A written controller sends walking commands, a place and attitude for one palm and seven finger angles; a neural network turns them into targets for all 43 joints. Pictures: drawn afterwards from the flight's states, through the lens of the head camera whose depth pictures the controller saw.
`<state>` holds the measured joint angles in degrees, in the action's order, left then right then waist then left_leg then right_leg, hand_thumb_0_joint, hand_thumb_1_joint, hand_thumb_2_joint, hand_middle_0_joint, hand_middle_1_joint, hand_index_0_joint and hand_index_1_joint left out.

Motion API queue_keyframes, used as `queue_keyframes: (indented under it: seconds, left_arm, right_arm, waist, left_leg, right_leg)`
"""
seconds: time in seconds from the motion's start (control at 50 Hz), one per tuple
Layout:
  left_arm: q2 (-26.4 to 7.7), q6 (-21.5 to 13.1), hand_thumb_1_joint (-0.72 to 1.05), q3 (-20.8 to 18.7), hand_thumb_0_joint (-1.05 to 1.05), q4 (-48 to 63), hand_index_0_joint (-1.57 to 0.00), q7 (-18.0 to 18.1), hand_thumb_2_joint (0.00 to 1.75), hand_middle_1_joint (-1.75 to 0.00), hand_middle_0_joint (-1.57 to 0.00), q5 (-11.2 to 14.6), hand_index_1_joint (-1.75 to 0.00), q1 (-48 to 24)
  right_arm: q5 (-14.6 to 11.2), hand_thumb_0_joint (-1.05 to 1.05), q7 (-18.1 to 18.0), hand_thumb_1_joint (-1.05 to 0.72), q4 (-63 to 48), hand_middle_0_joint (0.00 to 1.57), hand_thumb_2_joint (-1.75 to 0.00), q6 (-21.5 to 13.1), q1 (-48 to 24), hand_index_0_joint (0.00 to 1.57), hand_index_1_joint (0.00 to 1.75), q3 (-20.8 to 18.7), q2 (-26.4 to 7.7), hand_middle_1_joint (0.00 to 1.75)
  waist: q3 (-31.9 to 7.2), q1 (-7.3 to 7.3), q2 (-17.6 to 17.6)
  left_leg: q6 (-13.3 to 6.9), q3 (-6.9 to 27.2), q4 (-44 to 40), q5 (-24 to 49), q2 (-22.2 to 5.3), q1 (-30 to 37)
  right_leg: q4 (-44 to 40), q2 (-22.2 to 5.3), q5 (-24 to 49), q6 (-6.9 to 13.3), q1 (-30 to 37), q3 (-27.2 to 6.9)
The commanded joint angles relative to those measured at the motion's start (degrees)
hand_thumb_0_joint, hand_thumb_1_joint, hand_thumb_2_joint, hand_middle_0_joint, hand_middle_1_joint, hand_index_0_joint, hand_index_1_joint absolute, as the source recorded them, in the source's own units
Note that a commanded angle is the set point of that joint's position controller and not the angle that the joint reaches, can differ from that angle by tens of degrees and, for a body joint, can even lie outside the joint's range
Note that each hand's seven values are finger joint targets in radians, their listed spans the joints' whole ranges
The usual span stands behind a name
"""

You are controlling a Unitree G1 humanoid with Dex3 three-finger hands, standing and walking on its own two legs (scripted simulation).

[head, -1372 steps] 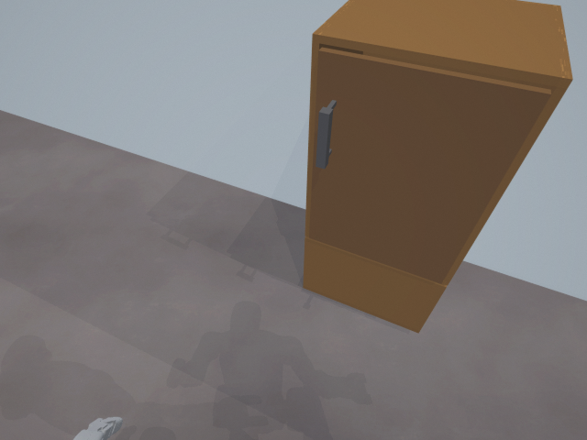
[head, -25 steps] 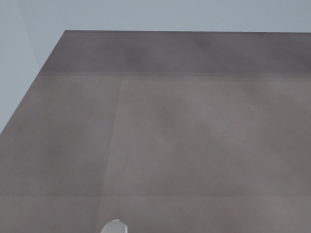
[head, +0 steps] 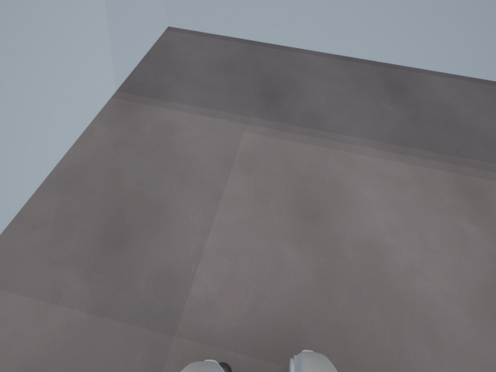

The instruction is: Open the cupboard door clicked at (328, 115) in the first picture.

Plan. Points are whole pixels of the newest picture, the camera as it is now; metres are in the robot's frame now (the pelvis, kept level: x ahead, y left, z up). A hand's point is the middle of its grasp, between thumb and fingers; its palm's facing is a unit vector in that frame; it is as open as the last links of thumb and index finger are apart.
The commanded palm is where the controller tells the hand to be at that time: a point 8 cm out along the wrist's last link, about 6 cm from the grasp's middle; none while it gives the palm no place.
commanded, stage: turn to face it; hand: left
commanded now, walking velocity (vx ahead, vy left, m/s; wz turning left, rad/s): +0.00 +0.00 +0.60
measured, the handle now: out of the picture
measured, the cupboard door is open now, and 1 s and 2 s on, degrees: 45 45 45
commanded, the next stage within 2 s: none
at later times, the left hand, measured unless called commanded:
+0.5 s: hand out of the picture +0.08 +0.14 -0.15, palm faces +0.31 -0.92 -0.25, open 7.4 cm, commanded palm none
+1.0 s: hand out of the picture +0.07 +0.15 -0.15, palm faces +0.57 -0.76 -0.31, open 7.4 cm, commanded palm none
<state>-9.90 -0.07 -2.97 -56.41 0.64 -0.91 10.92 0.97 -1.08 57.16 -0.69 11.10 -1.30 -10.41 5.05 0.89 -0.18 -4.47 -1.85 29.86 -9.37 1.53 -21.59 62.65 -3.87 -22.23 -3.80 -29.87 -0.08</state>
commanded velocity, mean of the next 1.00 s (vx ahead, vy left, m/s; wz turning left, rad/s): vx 0.00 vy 0.00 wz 0.60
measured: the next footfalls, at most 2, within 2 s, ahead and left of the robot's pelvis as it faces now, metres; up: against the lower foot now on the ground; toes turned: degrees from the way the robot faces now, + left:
right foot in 0.24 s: +0.08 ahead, -0.17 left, +0.00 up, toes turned +7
left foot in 0.60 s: +0.08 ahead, +0.07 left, +0.00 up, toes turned +30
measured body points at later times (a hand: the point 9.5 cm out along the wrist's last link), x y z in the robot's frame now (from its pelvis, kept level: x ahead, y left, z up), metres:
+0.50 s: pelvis +0.07 -0.07 +0.01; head +0.12 -0.06 +0.45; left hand +0.06 +0.19 -0.14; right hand +0.23 -0.30 -0.14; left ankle +0.04 +0.07 -0.69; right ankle +0.04 -0.18 -0.73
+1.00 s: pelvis +0.11 -0.09 -0.01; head +0.16 -0.07 +0.44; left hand +0.04 +0.19 -0.13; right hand +0.33 -0.25 -0.16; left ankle +0.05 +0.05 -0.73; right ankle +0.19 -0.18 -0.74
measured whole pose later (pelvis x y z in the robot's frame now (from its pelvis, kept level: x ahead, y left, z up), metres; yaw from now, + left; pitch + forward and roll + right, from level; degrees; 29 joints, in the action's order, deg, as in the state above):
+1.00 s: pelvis +0.11 -0.09 -0.01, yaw +36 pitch +2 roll +1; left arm -14.0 0.8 -3.0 -48.6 0.6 -1.1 8.8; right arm 0.7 0.6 51.5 3.4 9.6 -3.6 -13.6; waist 4.6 -0.4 1.5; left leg 1.9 5.8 37.6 -18.9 1.2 -22.5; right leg 34.6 -2.4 -16.8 -2.2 -19.0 1.4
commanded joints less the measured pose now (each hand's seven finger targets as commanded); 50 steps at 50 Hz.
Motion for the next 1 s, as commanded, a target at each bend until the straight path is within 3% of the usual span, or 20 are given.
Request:
queue_keyframes:
  seconds: [0.0, 0.1, 0.16, 0.18, 0.22, 0.24, 0.28, 0.32, 0.46, 0.54, 0.56, 0.58, 0.6, 0.62, 0.74, 0.86, 0.92, 0.94, 0.96, 0.98]
  left_arm:
    - [-4.3, 1.2, 0.9, -1.8, 0.0, 3.9, -0.2, 0.1, 0.9, -0.3, -0.2, -0.3, -0.3, 4.1]
    - [-5.0, 0.9, 0.9, -1.7, 0.0, 7.6, -0.2, 0.3, 0.9, -0.3, -0.2, -0.1, -0.3, -1.6]
    - [-6.2, 0.3, 0.9, -2.1, 0.0, 7.6, -0.2, 0.6, 0.9, -0.3, -0.2, 0.2, -0.3, 1.8]
    - [-8.3, -0.2, 0.9, -2.5, 0.0, 7.3, -0.2, 1.0, 0.9, -0.3, -0.2, 0.2, -0.3, 4.1]
    - [-16.5, -0.7, 0.9, -3.7, 0.0, 7.8, -0.2, 1.5, 0.9, -0.3, -0.2, -0.8, -0.3, 5.7]
    - [-15.2, -0.6, 0.9, -3.2, 0.0, 8.4, -0.2, 1.8, 0.9, -0.3, -0.2, -0.5, -0.3, 3.4]
    - [-10.7, -0.9, 0.9, -2.0, 0.0, 9.0, -0.2, 1.9, 0.9, -0.3, -0.2, -0.2, -0.3, -1.1]
    - [-10.0, -1.0, 0.9, -1.5, 0.0, 8.9, -0.2, 1.6, 0.9, -0.3, -0.2, 0.0, -0.3, 0.0]
    - [-13.6, -0.8, 0.9, -2.4, 0.0, 7.3, -0.2, 1.3, 0.9, -0.3, -0.2, -0.6, -0.3, 5.3]
    - [-14.9, -0.8, 0.9, -2.8, 0.0, 7.7, -0.2, 0.8, 0.9, -0.3, -0.2, -0.2, -0.3, 3.8]
    - [-14.2, -0.7, 0.9, -2.6, 0.0, 8.6, -0.2, 0.6, 0.9, -0.3, -0.2, 0.2, -0.3, 2.3]
    - [-9.8, -0.4, 0.9, -1.7, 0.0, 11.0, -0.2, 0.1, 0.9, -0.3, -0.2, 0.8, -0.3, 1.4]
    - [-9.6, 0.5, 0.9, -1.2, 0.0, 12.7, -0.2, 0.6, 0.9, -0.3, -0.2, 0.4, -0.3, -1.3]
    - [-10.7, 1.0, 0.9, -1.5, 0.0, 13.3, -0.2, 1.0, 0.9, -0.3, -0.2, 0.1, -0.3, -1.7]
    - [-9.4, 2.1, 0.9, -2.0, 0.0, 9.1, -0.2, -0.2, 0.9, -0.3, -0.2, -0.3, -0.3, 1.0]
    - [-8.5, 1.6, 0.9, -1.6, 0.0, 10.7, -0.2, -0.1, 0.9, -0.3, -0.2, 0.0, -0.3, -0.4]
    - [-9.5, 0.7, 0.9, -2.2, 0.0, 9.6, -0.2, 0.1, 0.9, -0.3, -0.2, 0.2, -0.3, 5.1]
    - [-13.3, -0.1, 0.9, -2.9, 0.0, 9.5, -0.2, 0.6, 0.9, -0.3, -0.2, -0.5, -0.3, 7.7]
    - [-18.7, -0.6, 0.9, -3.9, 0.0, 9.7, -0.2, 1.1, 0.9, -0.3, -0.2, -1.2, -0.3, 7.9]
    - [-18.6, -0.4, 0.9, -3.3, 0.0, 10.0, -0.2, 1.4, 0.9, -0.3, -0.2, -0.7, -0.3, 6.9]
  right_arm:
    - [0.5, 0.0, 0.0, -0.9, -4.6, 0.2, -0.9, 0.0, 1.7, 0.2, 0.3, -3.6, -11.3, 0.3]
    - [0.9, 0.0, 0.3, -0.9, -5.2, 0.2, -0.9, 1.3, 2.7, 0.2, 0.3, -4.9, -12.2, 0.3]
    - [0.4, 0.0, 0.3, -0.9, -6.3, 0.2, -0.9, 1.7, 1.2, 0.2, 0.3, -5.3, -12.2, 0.3]
    - [-0.1, 0.0, 0.4, -0.9, -6.9, 0.2, -0.9, 1.7, 0.8, 0.2, 0.3, -5.2, -10.7, 0.3]
    - [-0.4, 0.0, 0.9, -0.9, -9.3, 0.2, -0.9, 1.4, -0.3, 0.2, 0.3, -4.7, -6.8, 0.3]
    - [0.0, 0.0, 1.1, -0.9, -9.0, 0.2, -0.9, 1.7, 0.2, 0.2, 0.3, -5.3, -8.7, 0.3]
    - [0.0, 0.0, 1.5, -0.9, -6.8, 0.2, -0.9, 2.9, 1.2, 0.2, 0.3, -4.7, -7.3, 0.3]
    - [-0.1, 0.0, 2.1, -0.9, -7.4, 0.2, -0.9, 3.3, -0.5, 0.2, 0.3, -4.0, -6.5, 0.3]
    - [-0.3, 0.0, 2.9, -0.9, -9.6, 0.2, -0.9, 3.1, -7.1, 0.2, 0.3, -2.7, -5.7, 0.3]
    - [0.0, 0.0, 2.6, -0.9, -9.2, 0.2, -0.9, 2.6, -1.9, 0.2, 0.3, -3.3, -8.4, 0.3]
    - [0.4, 0.0, 2.3, -0.9, -8.0, 0.2, -0.9, 2.2, 3.4, 0.2, 0.3, -4.2, -11.7, 0.3]
    - [0.8, 0.0, 1.9, -0.9, -7.6, 0.2, -0.9, 1.7, 8.1, 0.2, 0.3, -6.0, -18.7, 0.3]
    - [0.0, 0.0, 1.4, -0.9, -6.6, 0.2, -0.9, 2.1, 10.8, 0.2, 0.3, -6.3, -21.3, 0.3]
    - [0.0, 0.0, 1.3, -0.9, -7.1, 0.2, -0.9, 2.3, 8.3, 0.2, 0.3, -5.9, -20.5, 0.3]
    - [0.3, 0.0, 0.3, -0.9, -10.2, 0.2, -0.9, 1.5, -3.0, 0.2, 0.3, -4.5, -15.1, 0.3]
    - [0.6, 0.0, 0.9, -0.9, -10.3, 0.2, -0.9, 2.2, -3.1, 0.2, 0.3, -5.4, -15.8, 0.3]
    - [0.0, 0.0, 1.0, -0.9, -11.1, 0.2, -0.9, 2.6, -5.6, 0.2, 0.3, -5.7, -15.0, 0.3]
    - [-0.6, 0.0, 1.3, -0.9, -11.9, 0.2, -0.9, 2.6, -5.8, 0.2, 0.3, -5.4, -12.1, 0.3]
    - [-0.7, 0.0, 1.5, -0.9, -13.1, 0.2, -0.9, 2.5, -5.4, 0.2, 0.3, -4.7, -7.6, 0.3]
    - [-0.2, 0.0, 1.7, -0.9, -13.1, 0.2, -0.9, 2.7, -6.5, 0.2, 0.3, -5.1, -10.6, 0.3]
  waist:
    - [-8.9, -0.37, 6.6]
    - [-8.3, -1.82, 8.8]
    - [-9.9, 0.13, 9.2]
    - [-11.4, 1.34, 6.0]
    - [-10.5, 2.7, -17.3]
    - [-9.3, 1.22, -11.5]
    - [-7.8, -1.93, -10.4]
    - [-6.8, -1.47, -11.6]
    - [-6.0, 1.23, -12.5]
    - [-9.9, -2.37, -10.3]
    - [-13.7, -5.72, -4.6]
    - [-16.6, -7.99, 14.3]
    - [-18.3, -8.4, 14.7]
    - [-15.5, -6.9, 7.6]
    - [-8.2, -1.2, 8.3]
    - [-7.8, -1.62, 10.2]
    - [-8.9, 1.31, 8.1]
    - [-9.4, 2.78, -0.9]
    - [-9.1, 3.28, -19.1]
    - [-7.8, 3.16, -17.1]
  left_leg:
    - [-4.7, 16.9, -14.2, -0.1, -13.6, 1.5]
    - [-4.9, 22.0, -11.8, -1.4, -12.8, 2.4]
    - [-2.8, 22.0, -6.8, 5.6, -10.2, -0.1]
    - [-0.5, 20.5, -3.2, 3.2, -7.9, -4.6]
    - [6.9, 2.4, 22.9, -26.0, 2.8, -18.0]
    - [6.5, 4.5, 32.7, -25.5, -0.6, -15.8]
    - [8.0, 3.4, 39.1, -18.7, -3.2, -16.1]
    - [8.8, 0.5, 36.7, -15.8, -3.4, -15.8]
    - [7.9, -5.6, 15.0, -14.3, -2.1, -7.3]
    - [5.8, -7.0, 1.1, -4.6, 0.0, 7.2]
    - [3.9, -3.0, -2.5, 9.1, -4.3, 18.7]
    - [-5.1, 21.0, -4.1, 32.7, -21.8, 29.1]
    - [-11.3, 27.3, -4.5, 45.0, -27.8, 28.9]
    - [-11.6, 22.1, -5.5, 31.1, -27.8, 23.9]
    - [-4.1, 13.8, -10.1, 9.6, -14.5, 10.0]
    - [-4.2, 17.5, -8.5, 5.7, -13.1, 6.3]
    - [-1.2, 17.3, -2.8, 3.8, -9.7, -0.5]
    - [2.2, 13.3, 4.9, -4.9, -4.8, -7.4]
    - [7.0, 2.7, 21.2, -23.6, 3.7, -15.7]
    - [6.3, 5.3, 34.3, -27.4, 0.2, -14.0]
  right_leg:
    - [-4.5, 0.6, 2.8, -0.6, 3.5, 1.0]
    - [-18.4, 3.2, -0.4, -0.1, 7.6, 1.6]
    - [-32.2, 4.6, 5.8, 0.6, 18.4, 1.7]
    - [-39.7, 1.4, 9.3, 1.4, 26.5, -1.3]
    - [-48.0, -25.2, 19.2, 11.6, 30.6, -23.2]
    - [-45.6, -26.0, 27.4, 14.3, 25.3, -18.4]
    - [-41.2, -17.4, 38.8, 12.6, 25.7, -7.2]
    - [-39.7, -14.1, 46.5, 10.0, 27.3, 0.2]
    - [-35.3, -15.0, 53.1, 9.1, 30.5, 5.5]
    - [-24.2, -14.4, 51.7, 6.0, 25.6, 9.1]
    - [-15.0, -13.4, 40.4, 3.7, 17.8, 10.7]
    - [-0.3, -4.0, -4.5, -0.8, 0.0, 11.1]
    - [7.6, -2.0, -17.0, -0.6, -4.9, 3.1]
    - [8.8, -3.6, -15.4, -0.2, -4.8, 0.1]
    - [0.8, -1.6, -1.2, -1.1, -0.2, 0.1]
    - [-17.4, 2.0, -2.4, -0.7, 8.2, 2.3]
    - [-33.4, 3.2, 7.2, -0.1, 20.9, 3.4]
    - [-42.9, -4.3, 6.5, 1.6, 27.8, -4.4]
    - [-48.3, -21.4, 11.8, 8.1, 29.9, -22.2]
    - [-47.9, -25.7, 16.1, 12.4, 22.1, -22.6]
